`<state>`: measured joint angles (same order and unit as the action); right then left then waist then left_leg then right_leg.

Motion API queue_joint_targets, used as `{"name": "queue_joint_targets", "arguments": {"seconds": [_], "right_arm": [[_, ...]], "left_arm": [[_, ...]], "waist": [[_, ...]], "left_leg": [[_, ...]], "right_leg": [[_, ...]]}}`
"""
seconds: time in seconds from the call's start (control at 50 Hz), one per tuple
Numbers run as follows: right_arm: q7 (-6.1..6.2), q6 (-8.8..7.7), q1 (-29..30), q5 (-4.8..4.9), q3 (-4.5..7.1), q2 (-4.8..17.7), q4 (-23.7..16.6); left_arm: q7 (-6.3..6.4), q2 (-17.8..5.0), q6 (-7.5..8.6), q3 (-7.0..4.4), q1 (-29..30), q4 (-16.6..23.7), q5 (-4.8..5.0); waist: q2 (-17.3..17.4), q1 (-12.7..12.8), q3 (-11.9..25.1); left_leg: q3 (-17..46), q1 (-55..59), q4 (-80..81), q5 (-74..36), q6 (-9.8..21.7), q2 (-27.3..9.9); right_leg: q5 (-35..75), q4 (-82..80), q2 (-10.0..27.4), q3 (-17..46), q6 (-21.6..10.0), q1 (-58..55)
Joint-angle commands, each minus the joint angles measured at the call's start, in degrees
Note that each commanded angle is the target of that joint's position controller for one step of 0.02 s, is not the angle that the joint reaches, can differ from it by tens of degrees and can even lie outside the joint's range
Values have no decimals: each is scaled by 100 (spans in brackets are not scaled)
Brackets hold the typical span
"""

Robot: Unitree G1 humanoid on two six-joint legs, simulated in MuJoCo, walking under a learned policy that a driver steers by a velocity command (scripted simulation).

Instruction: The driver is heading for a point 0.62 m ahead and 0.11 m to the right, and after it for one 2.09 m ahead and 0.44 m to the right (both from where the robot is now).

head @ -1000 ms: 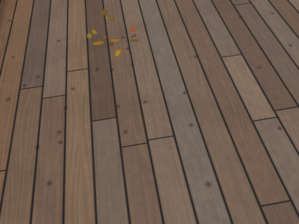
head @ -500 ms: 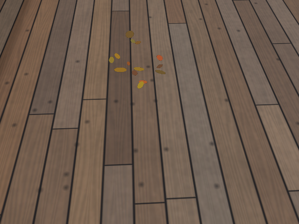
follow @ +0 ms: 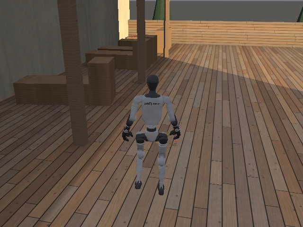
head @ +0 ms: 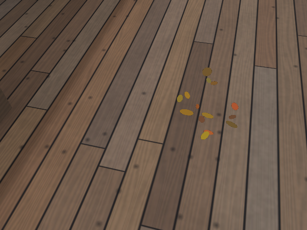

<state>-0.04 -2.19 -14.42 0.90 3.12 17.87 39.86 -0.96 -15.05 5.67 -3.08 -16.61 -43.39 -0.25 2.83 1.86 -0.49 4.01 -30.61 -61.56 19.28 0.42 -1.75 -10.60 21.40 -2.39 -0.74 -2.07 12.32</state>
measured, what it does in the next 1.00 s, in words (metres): walks ahead, turning right: left foot, then right foot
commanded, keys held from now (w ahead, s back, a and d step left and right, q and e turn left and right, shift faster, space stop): w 0.06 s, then w+e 0.86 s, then w+q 0.08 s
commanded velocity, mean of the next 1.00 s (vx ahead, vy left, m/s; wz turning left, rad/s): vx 0.50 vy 0.00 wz -0.35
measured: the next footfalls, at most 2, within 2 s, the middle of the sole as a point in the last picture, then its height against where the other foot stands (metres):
left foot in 0.26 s outside the picture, level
right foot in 0.78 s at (208, 224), level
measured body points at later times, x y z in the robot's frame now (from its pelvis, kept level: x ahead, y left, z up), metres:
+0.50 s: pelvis +0.26 +0.05 +0.00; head +0.28 +0.06 +0.45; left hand +0.41 +0.32 -0.11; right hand +0.30 -0.23 -0.11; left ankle +0.26 +0.16 -0.74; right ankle +0.28 -0.11 -0.66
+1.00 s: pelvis +0.50 -0.08 +0.00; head +0.52 -0.11 +0.45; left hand +0.70 +0.14 -0.10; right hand +0.53 -0.39 -0.10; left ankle +0.62 +0.07 -0.66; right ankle +0.49 -0.14 -0.74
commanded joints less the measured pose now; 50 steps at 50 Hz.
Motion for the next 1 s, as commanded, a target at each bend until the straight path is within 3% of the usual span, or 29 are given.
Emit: {"name": "queue_joint_targets", "arguments": {"seconds": [0.02, 0.1, 0.18, 0.22, 0.24, 0.26, 0.28, 0.3, 0.32, 0.34, 0.36, 0.38, 0.42, 0.5, 0.56, 0.62, 0.68, 0.72, 0.74, 0.76, 0.78, 0.8, 0.82, 0.84, 0.86, 0.88, 0.9, 0.94, 1.0], "right_arm": [[-44, -102, 236, -67, -16, 109, -490], [-119, -210, 999, -54, -95, 23, -631], [-191, -306, 1460, 9, -31, 212, -802], [-194, -347, 1198, 10, 48, 366, -744], [-159, -349, 747, -16, 139, 513, -601], [-94, -346, 14, -72, 267, 778, -439], [-10, -305, -977, -173, 382, 1253, -352], [-54, -233, -1064, -203, 399, 1402, -261], [-73, -234, -877, -123, 277, 867, -271], [-75, -252, -575, -68, 195, 616, -259], [-96, -274, -218, -95, 139, 457, -259], [-115, -297, 34, -124, 106, 292, -228], [-109, -380, 249, -170, 124, 224, -138], [-37, -456, 202, -175, 227, 422, 101], [17, -412, 152, -154, 274, 580, 219], [52, -345, -87, -89, 331, 759, 369], [53, -239, -264, 12, 390, 897, 515], [71, -160, -237, 59, 436, 1055, 540], [88, -115, -201, 85, 460, 1142, 531], [104, -62, -109, 111, 452, 1145, 510], [132, -70, -197, 48, 377, 982, 469], [88, -161, -618, -223, 135, 224, 159], [24, -386, -389, -108, 67, 306, 47], [-36, -515, 253, 134, 181, 736, -111], [-34, -593, 428, 144, 143, 675, -170], [15, -613, 424, 0, 153, 649, -93], [36, -569, 339, -98, 201, 717, -43], [5, -428, 117, -132, 205, 630, 41], [-9, -287, 289, -131, 115, 364, 81]], "left_arm": [[8, -864, 86, -197, 108, 217, 66], [21, -1052, -2, -219, -125, 21, 152], [42, -1194, -117, -245, -520, -186, 221], [78, -1261, -180, -264, -488, -228, 225], [92, -1208, -192, -238, -472, -232, 210], [90, -997, -176, -160, -461, -201, 154], [96, -518, -148, 11, -461, 6, -36], [105, -245, -70, 85, -1161, 78, 160], [121, -867, -75, -77, -865, -22, 277], [114, -1012, -93, -144, -444, 73, 299], [133, -917, -132, -144, -294, 65, 250], [132, -839, -183, -161, -219, 77, 193], [105, -598, -303, -143, -300, 65, 207], [80, -433, -406, -120, 133, 298, 154], [-37, -346, -373, -67, 577, 442, 152], [-147, -320, -365, -26, 1175, 685, 141], [-225, -419, -385, -48, 1528, 919, 144], [-252, -560, -409, -121, 1442, 1008, 127], [-245, -691, -430, -198, 1126, 972, 121], [-217, -901, -444, -340, 362, 789, 138], [-125, -1307, -489, -555, -650, 508, 157], [-22, -2035, -502, -695, -783, 473, 221], [-63, -1874, -387, -586, -794, 738, 178], [-104, -1435, -291, -456, -660, 685, 128], [-99, -1266, -235, -405, -438, 669, 131], [-86, -1082, -223, -346, -30, 717, 128], [-63, -899, -215, -282, 253, 809, 74], [-20, -816, -194, -248, 430, 876, 27], [55, -881, -127, -233, 217, 667, 23]], "waist": [[-795, -79, -38], [-710, 166, -120], [-771, 212, -178], [-809, -58, -76], [-761, -317, 166], [-642, -678, 665], [290, -1024, 1629], [1748, -685, 2160], [928, -796, 1477], [666, -740, 816], [361, -553, 518], [378, -408, 252], [445, -198, 108], [105, -164, -120], [37, -292, -232], [-66, -503, -416], [-48, -555, -513], [91, -392, -323], [191, -180, -60], [129, 279, 348], [-133, 721, 879], [-1723, 257, 1209], [-1488, 364, 2250], [-935, 550, 1599], [-742, 377, 1002], [-401, 107, 626], [-481, -108, 485], [-545, -299, 450], [-540, -225, 229]], "left_leg": [[7, -771, 803, -455, -75, -365], [-244, -190, 2259, -1614, -101, -239], [-216, 247, 3004, -1747, -52, -24], [-236, 849, 3361, -1624, 72, 47], [-316, 1616, 3534, -1562, 187, 125], [-121, 2789, 3493, -1578, 372, -154], [1180, 4380, 3343, -1651, 723, -1452], [3402, 5246, 4108, -187, 1441, -2346], [3267, 4690, 4400, 600, 1308, -2113], [2414, 4063, 4490, 444, 1130, -1918], [1850, 3453, 4642, -128, 1037, -1670], [1371, 2992, 4820, -607, 1013, -1475], [728, 2443, 5132, -1270, 1002, -1340], [-88, 2409, 5380, -2152, 1098, -1396], [-704, 2472, 5438, -2288, 985, -1276], [-1047, 2724, 5435, -2266, 901, -1374], [-1249, 3276, 5171, -2583, 767, -1522], [-1438, 3524, 4567, -4115, 643, -1533], [-1539, 3557, 3965, -5098, 570, -1489], [-1716, 3328, 2902, -5605, 432, -1318], [-1776, 2327, 1415, -4827, 195, -1079], [-1678, -245, -784, -91, -219, -181], [-168, -1140, -1810, 1584, -250, 420], [150, -1699, -1851, 1089, -113, 88], [95, -1668, -1418, 590, 7, -147], [94, -1325, -902, 236, 1, -362], [128, -885, -532, -4, -19, -494], [49, -479, -186, -257, -138, -551], [-144, -547, 559, -1014, -335, -590]], "right_leg": [[1063, -1196, 1537, 1389, -1126, -522], [1287, -1218, 1297, 861, -968, -311], [1166, -929, 1496, 1133, -840, -555], [1242, -588, 1545, 1239, -686, -610], [1695, -108, 1367, 1119, -554, -481], [1687, 894, 1036, 874, -352, -48], [-124, 2811, 538, 495, -76, 1054], [-2395, 4306, 57, 501, 102, 2646], [-2133, 4940, 356, 840, 129, 3136], [-1603, 4979, 545, 761, 102, 3316], [-1174, 4854, 732, 682, 141, 3095], [-884, 4631, 859, 679, 174, 2941], [-552, 4478, 987, 660, 230, 2515], [178, 3798, 1021, 715, 336, 2836], [1020, 2774, 965, 499, 283, 2660], [1238, 2061, 896, 217, 159, 2576], [806, 1669, 809, 18, -51, 2620], [236, 1565, 524, -289, -264, 2179], [-50, 1564, 286, -482, -392, 1655], [81, 1277, -8, -630, -571, 621], [295, 1107, -43, -267, -804, -1067], [-210, 759, 1465, 2592, -1681, -2962], [-1211, -313, 2197, 5019, -2328, -3578], [-1033, -538, 2072, 4335, -1953, -3241], [-639, -503, 1830, 3566, -1742, -2480], [-19, -494, 1586, 2972, -1547, -1666], [563, -581, 1399, 2562, -1460, -1080], [1228, -785, 1304, 2197, -1485, -562], [1943, -1009, 1195, 1450, -1407, -231]]}}
Keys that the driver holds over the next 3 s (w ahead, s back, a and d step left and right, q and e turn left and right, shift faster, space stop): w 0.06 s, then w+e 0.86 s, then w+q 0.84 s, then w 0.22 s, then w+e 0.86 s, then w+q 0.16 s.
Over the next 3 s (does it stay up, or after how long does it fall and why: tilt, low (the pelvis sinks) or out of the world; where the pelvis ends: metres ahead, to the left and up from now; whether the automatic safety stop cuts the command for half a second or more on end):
stays up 1.56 -0.35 0.00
